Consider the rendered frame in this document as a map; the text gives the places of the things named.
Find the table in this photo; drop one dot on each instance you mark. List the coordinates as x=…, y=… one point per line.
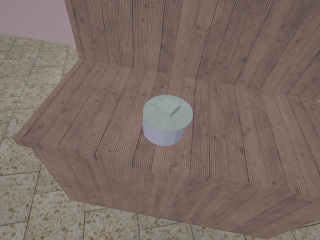
x=249, y=161

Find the pot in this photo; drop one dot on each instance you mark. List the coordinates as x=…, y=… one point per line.
x=161, y=138

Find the knob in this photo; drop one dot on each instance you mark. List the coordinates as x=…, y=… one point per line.
x=168, y=107

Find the lid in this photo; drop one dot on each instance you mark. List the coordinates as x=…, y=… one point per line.
x=159, y=121

